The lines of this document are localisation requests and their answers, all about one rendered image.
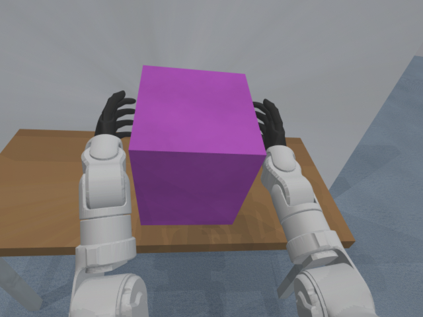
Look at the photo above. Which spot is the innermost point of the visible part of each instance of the left robot upper arm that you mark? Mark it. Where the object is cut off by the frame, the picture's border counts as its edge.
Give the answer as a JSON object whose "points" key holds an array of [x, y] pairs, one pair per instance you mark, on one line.
{"points": [[122, 295]]}

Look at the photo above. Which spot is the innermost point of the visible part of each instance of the robot left forearm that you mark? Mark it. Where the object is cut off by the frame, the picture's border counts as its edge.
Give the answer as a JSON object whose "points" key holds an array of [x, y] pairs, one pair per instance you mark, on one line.
{"points": [[105, 200]]}

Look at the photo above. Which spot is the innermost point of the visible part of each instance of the robot left hand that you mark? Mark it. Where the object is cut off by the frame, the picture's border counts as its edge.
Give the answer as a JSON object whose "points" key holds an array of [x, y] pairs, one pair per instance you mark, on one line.
{"points": [[107, 123]]}

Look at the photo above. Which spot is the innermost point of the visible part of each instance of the right robot upper arm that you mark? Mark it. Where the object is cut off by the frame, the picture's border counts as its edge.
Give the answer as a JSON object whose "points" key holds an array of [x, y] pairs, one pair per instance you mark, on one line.
{"points": [[332, 291]]}

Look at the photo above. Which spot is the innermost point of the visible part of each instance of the carton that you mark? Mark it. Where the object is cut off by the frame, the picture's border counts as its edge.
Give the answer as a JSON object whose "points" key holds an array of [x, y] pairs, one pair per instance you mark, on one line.
{"points": [[195, 147]]}

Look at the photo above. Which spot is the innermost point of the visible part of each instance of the robot right hand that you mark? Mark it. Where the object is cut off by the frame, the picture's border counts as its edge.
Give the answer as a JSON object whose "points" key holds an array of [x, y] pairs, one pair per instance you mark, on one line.
{"points": [[272, 129]]}

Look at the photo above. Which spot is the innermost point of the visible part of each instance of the table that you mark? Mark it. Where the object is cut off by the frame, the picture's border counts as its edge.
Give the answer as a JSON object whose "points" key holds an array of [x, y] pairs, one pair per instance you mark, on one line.
{"points": [[40, 172]]}

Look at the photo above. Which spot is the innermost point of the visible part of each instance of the robot right forearm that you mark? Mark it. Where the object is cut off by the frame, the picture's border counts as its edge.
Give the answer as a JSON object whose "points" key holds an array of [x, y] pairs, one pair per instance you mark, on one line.
{"points": [[310, 240]]}

